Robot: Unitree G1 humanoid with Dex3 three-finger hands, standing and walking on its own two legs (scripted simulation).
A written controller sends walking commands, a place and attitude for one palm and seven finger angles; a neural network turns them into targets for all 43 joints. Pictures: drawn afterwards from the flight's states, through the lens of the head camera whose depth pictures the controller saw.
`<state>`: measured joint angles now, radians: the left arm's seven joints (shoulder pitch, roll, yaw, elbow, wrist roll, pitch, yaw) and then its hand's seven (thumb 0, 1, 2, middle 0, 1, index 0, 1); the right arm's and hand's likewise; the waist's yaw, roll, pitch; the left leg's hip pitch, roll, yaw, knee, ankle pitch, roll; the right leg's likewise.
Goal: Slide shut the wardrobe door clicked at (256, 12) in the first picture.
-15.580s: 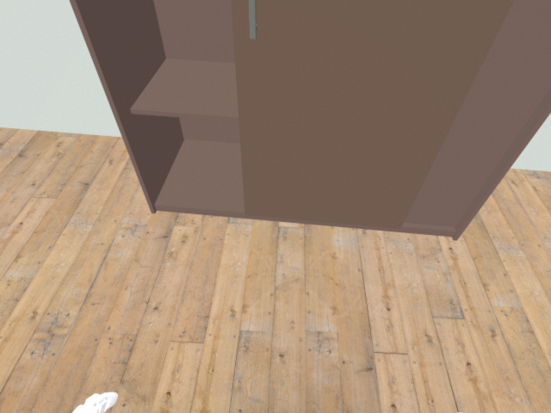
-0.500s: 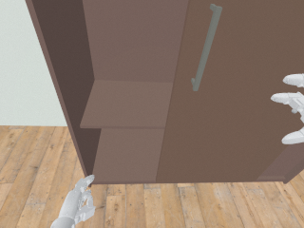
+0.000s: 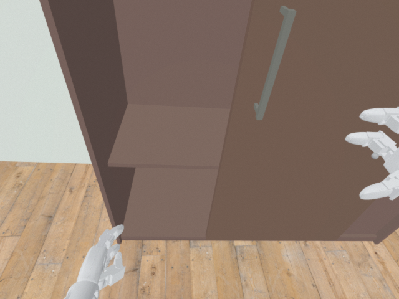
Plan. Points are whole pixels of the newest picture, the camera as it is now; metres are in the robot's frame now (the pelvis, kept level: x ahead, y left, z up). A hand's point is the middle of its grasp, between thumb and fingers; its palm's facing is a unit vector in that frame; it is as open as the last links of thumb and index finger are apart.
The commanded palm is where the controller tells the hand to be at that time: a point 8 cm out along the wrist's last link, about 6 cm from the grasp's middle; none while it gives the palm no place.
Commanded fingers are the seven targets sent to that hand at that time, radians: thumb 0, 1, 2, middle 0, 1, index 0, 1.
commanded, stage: move the hooked fingers beside the handle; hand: right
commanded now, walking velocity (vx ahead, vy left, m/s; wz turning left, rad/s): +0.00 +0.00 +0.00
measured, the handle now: (270, 68) +0.58 -0.18 +0.23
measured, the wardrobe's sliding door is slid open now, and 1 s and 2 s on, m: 0.44 0.44 0.44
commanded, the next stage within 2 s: none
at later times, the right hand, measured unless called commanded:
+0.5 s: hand (347, 127) +0.35 -0.27 +0.23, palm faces +0.05 +1.00 -0.03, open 13.9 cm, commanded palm +0.32 -0.31 +0.22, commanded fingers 0.00 0.50 -0.30 0.30 1.20 0.30 1.20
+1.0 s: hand (324, 107) +0.42 -0.25 +0.23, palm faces +0.03 +1.00 -0.02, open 14.0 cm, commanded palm +0.40 -0.30 +0.22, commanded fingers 0.00 0.50 -0.30 0.30 1.20 0.30 1.20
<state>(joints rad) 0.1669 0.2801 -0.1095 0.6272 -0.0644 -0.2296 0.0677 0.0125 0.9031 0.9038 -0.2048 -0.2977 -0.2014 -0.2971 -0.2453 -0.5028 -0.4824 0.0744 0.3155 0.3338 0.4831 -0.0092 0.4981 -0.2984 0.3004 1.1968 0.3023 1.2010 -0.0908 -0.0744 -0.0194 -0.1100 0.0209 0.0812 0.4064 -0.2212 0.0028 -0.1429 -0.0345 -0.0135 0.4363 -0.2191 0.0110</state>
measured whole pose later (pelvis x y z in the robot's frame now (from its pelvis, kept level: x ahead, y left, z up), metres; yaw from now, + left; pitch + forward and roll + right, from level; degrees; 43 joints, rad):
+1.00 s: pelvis +0.01 -0.01 +0.00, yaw +2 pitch +1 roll +1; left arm 0.26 0.29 -0.08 0.65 -0.06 -0.19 0.07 0.01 0.90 0.90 -0.21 -0.30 -0.20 -0.30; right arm -0.70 -0.54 -0.42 0.67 0.19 0.18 0.39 -0.01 0.50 -0.30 0.30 1.20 0.30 1.20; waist 0.01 -0.04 -0.05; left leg -0.22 0.02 0.05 0.43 -0.23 0.00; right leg -0.24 -0.04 -0.04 0.46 -0.24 0.01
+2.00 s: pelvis +0.03 -0.02 -0.01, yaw +4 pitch +9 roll +1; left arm 0.46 0.30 -0.02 0.69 -0.03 -0.08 0.04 0.01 0.90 0.90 -0.21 -0.30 -0.20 -0.30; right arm -0.96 -0.66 -0.48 1.05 0.07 -0.01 0.36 -0.01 0.50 -0.30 0.30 1.20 0.30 1.20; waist 0.13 -0.03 -0.09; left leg -0.38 0.01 0.01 0.47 -0.25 -0.02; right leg -0.40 -0.05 -0.07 0.55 -0.30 -0.01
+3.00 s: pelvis +0.03 -0.02 -0.01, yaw +3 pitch +9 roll +2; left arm 0.45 0.31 -0.02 0.70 -0.03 -0.07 0.06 0.01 0.90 0.90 -0.21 -0.30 -0.20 -0.30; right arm -1.01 -0.68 -0.42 1.12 0.10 0.00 0.38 -0.01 0.50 -0.30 0.30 1.20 0.30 1.20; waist 0.12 -0.03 -0.09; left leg -0.39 0.01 0.04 0.48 -0.26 -0.02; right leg -0.43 -0.05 -0.05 0.57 -0.31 -0.01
